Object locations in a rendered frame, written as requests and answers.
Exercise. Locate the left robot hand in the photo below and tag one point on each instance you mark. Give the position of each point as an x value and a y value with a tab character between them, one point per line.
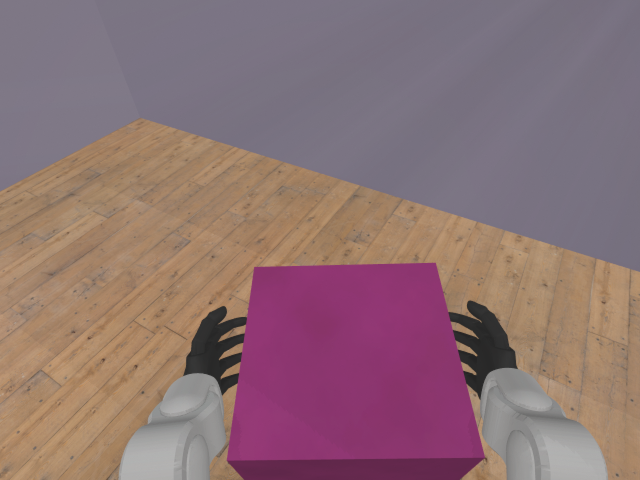
206	350

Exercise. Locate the carton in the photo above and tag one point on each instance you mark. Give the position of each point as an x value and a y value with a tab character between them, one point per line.
351	372

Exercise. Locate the robot left forearm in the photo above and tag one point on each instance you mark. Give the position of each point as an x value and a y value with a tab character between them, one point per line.
185	431

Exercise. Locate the right robot hand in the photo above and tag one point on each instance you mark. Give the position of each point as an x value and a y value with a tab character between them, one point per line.
492	347

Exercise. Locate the robot right forearm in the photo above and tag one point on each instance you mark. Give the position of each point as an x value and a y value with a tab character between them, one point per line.
530	432

